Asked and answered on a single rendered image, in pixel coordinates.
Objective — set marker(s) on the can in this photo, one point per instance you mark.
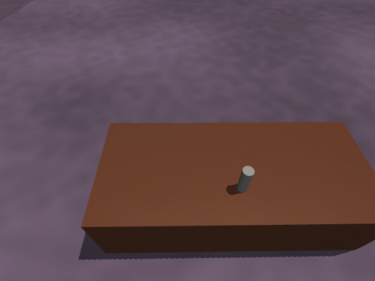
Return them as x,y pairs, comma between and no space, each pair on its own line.
245,179

